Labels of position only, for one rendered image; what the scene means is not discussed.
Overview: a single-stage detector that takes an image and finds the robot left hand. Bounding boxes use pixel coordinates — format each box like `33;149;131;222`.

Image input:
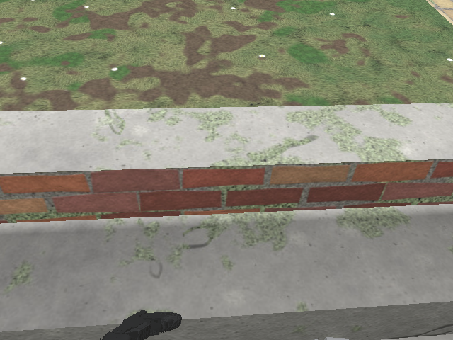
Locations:
100;310;182;340

